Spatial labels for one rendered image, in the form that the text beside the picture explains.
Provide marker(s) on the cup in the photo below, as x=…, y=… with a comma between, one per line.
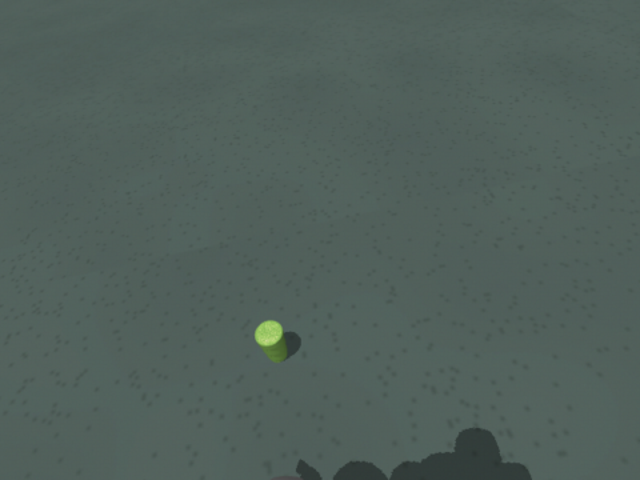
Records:
x=270, y=337

